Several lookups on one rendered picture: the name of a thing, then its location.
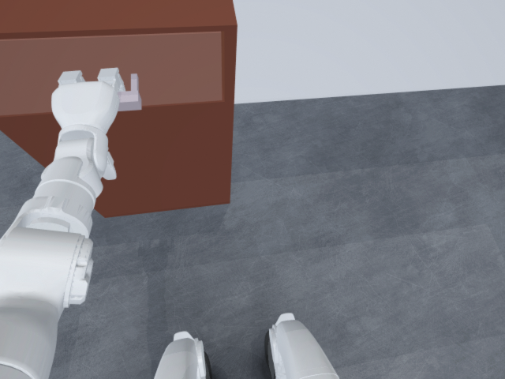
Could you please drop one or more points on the drawer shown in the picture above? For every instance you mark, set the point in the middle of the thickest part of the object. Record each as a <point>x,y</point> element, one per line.
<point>171,67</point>

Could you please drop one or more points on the robot left hand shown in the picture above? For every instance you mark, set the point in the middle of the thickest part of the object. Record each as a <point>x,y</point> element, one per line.
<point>91,103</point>

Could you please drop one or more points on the left robot upper arm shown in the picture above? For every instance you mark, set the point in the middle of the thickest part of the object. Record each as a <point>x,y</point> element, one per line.
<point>41,273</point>

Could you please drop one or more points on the cabinet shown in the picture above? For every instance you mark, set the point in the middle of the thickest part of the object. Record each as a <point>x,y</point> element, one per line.
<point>167,156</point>

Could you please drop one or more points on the robot right shin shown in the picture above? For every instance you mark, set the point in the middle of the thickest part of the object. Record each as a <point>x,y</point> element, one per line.
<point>280,372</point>

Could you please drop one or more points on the left robot forearm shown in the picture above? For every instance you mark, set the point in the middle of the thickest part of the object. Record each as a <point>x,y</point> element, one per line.
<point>66,196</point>

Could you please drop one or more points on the robot right thigh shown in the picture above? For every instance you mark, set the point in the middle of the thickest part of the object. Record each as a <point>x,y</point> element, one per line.
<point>293,345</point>

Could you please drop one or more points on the handle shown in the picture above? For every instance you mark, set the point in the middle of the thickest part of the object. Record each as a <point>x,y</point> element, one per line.
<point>130,100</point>

